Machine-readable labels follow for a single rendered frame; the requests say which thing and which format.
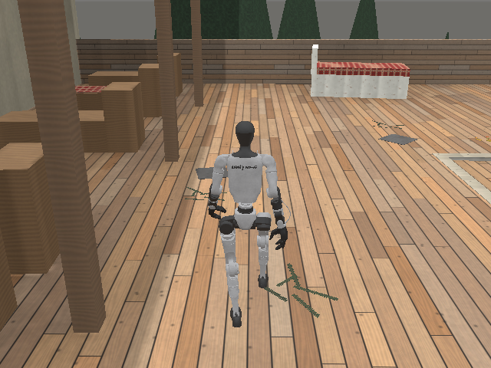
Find right robot forearm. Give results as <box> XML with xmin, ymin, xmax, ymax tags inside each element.
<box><xmin>271</xmin><ymin>186</ymin><xmax>286</xmax><ymax>228</ymax></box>

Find right robot hand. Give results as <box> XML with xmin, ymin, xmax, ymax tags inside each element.
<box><xmin>269</xmin><ymin>226</ymin><xmax>288</xmax><ymax>250</ymax></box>

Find left robot hand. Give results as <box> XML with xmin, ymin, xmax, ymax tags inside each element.
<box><xmin>208</xmin><ymin>205</ymin><xmax>226</xmax><ymax>219</ymax></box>

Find left robot upper arm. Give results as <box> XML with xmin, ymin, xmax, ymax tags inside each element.
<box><xmin>211</xmin><ymin>154</ymin><xmax>229</xmax><ymax>195</ymax></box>

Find right robot upper arm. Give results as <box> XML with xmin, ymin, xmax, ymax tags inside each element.
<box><xmin>261</xmin><ymin>154</ymin><xmax>278</xmax><ymax>198</ymax></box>

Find left robot forearm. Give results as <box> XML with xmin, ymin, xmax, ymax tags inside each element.
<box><xmin>208</xmin><ymin>184</ymin><xmax>219</xmax><ymax>209</ymax></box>

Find right robot thigh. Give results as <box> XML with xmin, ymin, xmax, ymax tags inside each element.
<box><xmin>255</xmin><ymin>212</ymin><xmax>272</xmax><ymax>248</ymax></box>

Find robot head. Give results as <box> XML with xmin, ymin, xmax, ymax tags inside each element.
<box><xmin>232</xmin><ymin>121</ymin><xmax>258</xmax><ymax>158</ymax></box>

